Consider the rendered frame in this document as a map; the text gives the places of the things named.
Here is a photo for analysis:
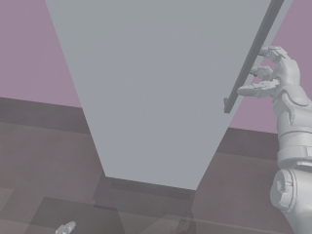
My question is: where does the fridge door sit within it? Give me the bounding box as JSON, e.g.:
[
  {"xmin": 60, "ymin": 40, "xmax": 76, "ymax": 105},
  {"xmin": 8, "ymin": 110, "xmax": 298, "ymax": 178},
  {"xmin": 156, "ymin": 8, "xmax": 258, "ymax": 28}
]
[{"xmin": 45, "ymin": 0, "xmax": 293, "ymax": 190}]

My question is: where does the right robot forearm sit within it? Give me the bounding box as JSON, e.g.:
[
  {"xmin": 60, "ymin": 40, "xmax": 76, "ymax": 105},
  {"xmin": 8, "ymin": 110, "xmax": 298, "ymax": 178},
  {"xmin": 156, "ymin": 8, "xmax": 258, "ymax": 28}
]
[{"xmin": 272, "ymin": 84, "xmax": 312, "ymax": 173}]

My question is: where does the robot right hand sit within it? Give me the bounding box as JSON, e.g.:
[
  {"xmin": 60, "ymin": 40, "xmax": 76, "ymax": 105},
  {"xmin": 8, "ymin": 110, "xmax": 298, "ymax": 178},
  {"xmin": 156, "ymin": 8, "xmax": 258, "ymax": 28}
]
[{"xmin": 237, "ymin": 45, "xmax": 300, "ymax": 98}]

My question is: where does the handle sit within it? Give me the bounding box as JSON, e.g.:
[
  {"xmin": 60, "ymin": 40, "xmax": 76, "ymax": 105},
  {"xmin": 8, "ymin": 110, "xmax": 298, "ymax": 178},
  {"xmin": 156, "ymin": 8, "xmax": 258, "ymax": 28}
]
[{"xmin": 223, "ymin": 0, "xmax": 285, "ymax": 114}]

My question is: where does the right robot upper arm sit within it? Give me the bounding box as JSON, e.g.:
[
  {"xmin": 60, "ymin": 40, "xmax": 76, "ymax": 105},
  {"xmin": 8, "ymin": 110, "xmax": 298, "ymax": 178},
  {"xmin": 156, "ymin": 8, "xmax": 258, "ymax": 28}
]
[{"xmin": 269, "ymin": 168, "xmax": 312, "ymax": 234}]

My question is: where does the robot left hand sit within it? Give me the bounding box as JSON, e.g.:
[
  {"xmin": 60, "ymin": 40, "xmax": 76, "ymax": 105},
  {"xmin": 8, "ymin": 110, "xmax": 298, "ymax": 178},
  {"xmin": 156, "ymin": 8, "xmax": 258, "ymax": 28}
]
[{"xmin": 56, "ymin": 221, "xmax": 76, "ymax": 234}]

